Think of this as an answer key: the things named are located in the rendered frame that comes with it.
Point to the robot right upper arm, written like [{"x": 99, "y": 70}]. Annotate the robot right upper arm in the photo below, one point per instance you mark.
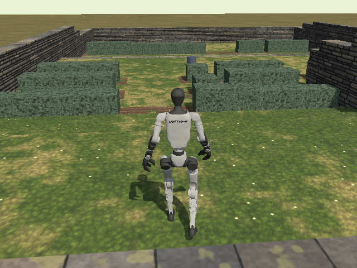
[{"x": 198, "y": 126}]

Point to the humanoid robot torso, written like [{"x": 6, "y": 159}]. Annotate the humanoid robot torso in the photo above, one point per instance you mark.
[{"x": 178, "y": 134}]

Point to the right robot hand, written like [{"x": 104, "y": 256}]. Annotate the right robot hand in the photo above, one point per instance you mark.
[{"x": 202, "y": 152}]

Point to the robot left upper arm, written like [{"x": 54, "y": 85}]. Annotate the robot left upper arm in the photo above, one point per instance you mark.
[{"x": 157, "y": 127}]

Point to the left robot hand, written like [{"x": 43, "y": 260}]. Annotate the left robot hand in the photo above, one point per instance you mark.
[{"x": 145, "y": 164}]

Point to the robot left forearm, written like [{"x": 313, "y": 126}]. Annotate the robot left forearm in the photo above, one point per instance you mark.
[{"x": 150, "y": 149}]

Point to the robot right forearm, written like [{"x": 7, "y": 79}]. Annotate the robot right forearm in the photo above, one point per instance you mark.
[{"x": 205, "y": 144}]

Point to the humanoid robot head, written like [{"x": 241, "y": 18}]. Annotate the humanoid robot head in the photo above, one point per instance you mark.
[{"x": 177, "y": 96}]

